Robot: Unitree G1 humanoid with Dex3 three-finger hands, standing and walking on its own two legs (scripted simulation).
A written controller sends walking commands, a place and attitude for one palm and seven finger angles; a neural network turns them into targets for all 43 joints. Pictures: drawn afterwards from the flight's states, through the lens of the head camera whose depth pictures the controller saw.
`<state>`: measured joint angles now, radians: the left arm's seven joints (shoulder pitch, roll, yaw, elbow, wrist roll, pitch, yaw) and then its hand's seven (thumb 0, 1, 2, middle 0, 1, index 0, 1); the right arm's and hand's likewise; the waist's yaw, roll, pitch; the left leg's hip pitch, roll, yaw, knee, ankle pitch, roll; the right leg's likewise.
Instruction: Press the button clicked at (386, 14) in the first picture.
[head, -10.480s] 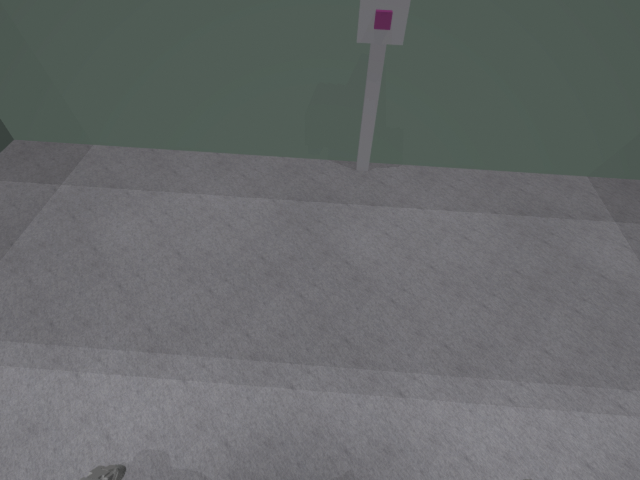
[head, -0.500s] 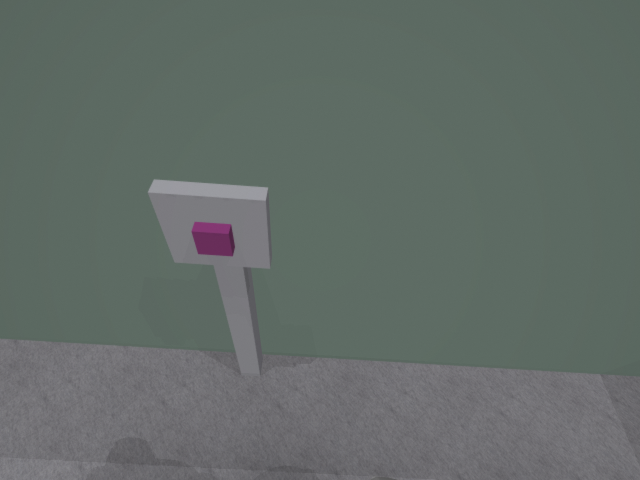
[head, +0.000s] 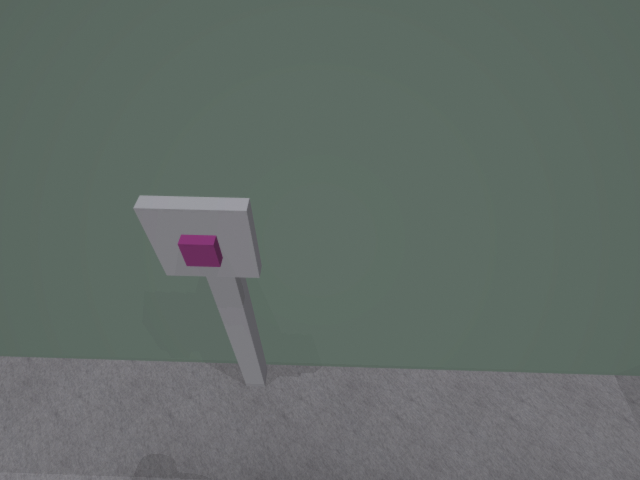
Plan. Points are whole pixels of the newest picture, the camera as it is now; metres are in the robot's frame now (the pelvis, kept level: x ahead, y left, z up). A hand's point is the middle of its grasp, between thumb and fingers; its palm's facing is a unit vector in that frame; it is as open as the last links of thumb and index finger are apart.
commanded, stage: come to a stop and stand still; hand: left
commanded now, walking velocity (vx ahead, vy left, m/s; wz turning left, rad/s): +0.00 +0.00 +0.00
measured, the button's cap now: (201, 249) +0.48 +0.23 -0.04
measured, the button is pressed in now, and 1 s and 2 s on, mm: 0 0 0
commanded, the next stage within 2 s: look again from close up in 0.72 s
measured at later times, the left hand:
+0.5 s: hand out of the picture +0.01 +0.19 -0.17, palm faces +0.03 -0.98 -0.21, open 7.3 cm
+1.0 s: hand out of the picture +0.03 +0.19 -0.17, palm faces +0.01 -0.98 -0.19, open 7.4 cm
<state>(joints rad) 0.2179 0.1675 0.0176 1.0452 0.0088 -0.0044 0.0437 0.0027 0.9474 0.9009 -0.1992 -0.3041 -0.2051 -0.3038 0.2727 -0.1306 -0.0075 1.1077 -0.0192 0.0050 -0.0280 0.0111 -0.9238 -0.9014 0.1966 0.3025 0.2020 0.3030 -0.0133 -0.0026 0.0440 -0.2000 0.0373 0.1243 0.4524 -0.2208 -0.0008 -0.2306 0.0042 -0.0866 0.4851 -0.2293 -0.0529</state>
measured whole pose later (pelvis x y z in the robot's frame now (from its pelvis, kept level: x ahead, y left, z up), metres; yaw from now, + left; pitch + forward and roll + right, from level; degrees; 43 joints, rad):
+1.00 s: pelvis +0.02 +0.01 +0.00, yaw +0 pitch -1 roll +0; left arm 0.27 0.16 -0.01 1.11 0.01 -0.03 0.03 0.01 0.91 0.90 -0.20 -0.30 -0.20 -0.30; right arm 0.24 -0.16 0.02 1.13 -0.02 -0.02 -0.03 0.01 -0.92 -0.90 0.20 0.30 0.20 0.30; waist 0.00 -0.01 0.05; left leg -0.14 0.01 0.10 0.43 -0.27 0.02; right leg -0.18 0.00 -0.08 0.46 -0.25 -0.04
